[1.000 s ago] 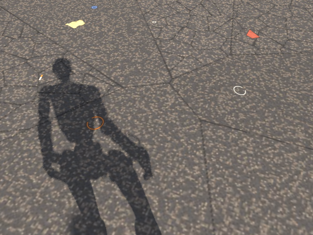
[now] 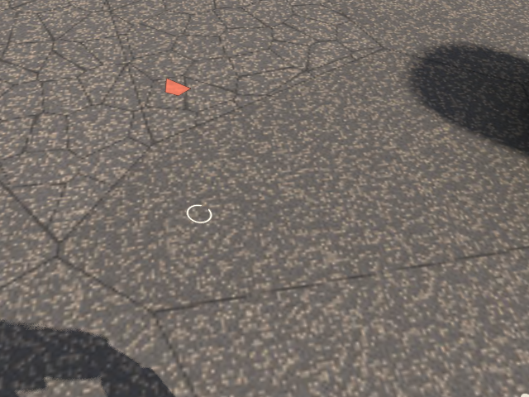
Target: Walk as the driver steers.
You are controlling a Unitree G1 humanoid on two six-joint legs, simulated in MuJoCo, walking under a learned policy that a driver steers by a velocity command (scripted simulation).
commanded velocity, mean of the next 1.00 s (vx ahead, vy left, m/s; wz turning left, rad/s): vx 0.35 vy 0.00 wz -0.01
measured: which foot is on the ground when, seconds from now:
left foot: down 0.00-0.32, up 0.34-0.78, down 0.80-1.00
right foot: up 0.00-0.28, down 0.30-0.78, up 0.80-1.00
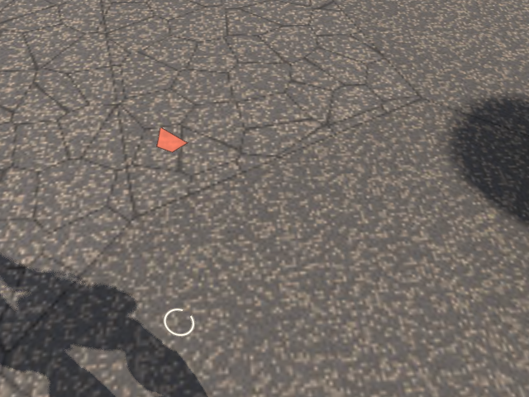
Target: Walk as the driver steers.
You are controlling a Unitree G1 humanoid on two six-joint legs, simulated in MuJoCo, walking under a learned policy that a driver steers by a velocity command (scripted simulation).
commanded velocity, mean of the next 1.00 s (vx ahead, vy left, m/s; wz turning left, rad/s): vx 0.02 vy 0.00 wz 0.17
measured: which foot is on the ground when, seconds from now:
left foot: down 0.00-0.36, up 0.38-0.72, down 0.74-1.00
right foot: up 0.00-0.34, down 0.36-0.76, up 0.78-1.00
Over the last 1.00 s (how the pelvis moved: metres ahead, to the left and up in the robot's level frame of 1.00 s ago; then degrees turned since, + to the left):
0.45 -0.07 -0.01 4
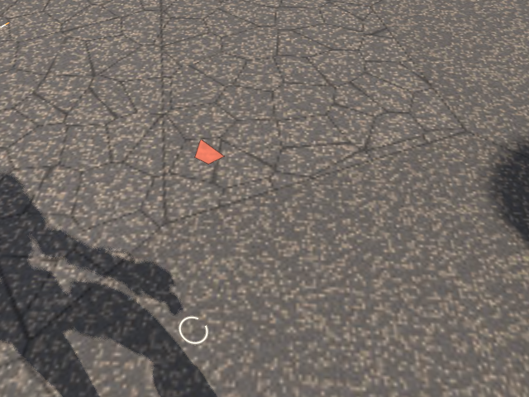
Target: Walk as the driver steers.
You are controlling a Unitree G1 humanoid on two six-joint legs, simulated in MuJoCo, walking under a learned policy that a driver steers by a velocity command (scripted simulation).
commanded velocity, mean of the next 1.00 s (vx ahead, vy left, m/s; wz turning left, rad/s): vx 0.37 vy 0.00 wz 0.00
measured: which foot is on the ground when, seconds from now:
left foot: down 0.00-0.10, up 0.12-0.64, down 0.66-1.00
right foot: up 0.00-0.08, down 0.10-0.68, up 0.70-1.00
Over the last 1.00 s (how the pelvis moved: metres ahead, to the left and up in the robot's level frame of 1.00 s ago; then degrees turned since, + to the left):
0.01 -0.07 0.01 6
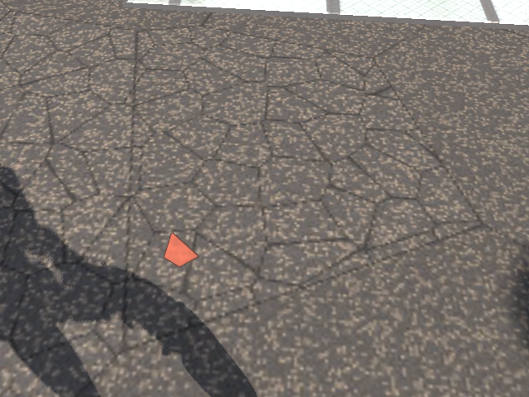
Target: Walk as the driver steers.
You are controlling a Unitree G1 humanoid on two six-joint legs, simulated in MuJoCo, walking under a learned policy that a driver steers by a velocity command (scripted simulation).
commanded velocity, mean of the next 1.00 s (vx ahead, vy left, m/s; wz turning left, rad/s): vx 0.50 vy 0.00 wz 0.49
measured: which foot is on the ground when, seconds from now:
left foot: down 0.00-0.16, up 0.18-0.66, down 0.68-1.00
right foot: up 0.00-0.14, down 0.16-0.70, up 0.72-1.00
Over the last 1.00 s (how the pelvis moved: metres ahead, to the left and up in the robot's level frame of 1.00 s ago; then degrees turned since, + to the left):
0.42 -0.04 0.00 4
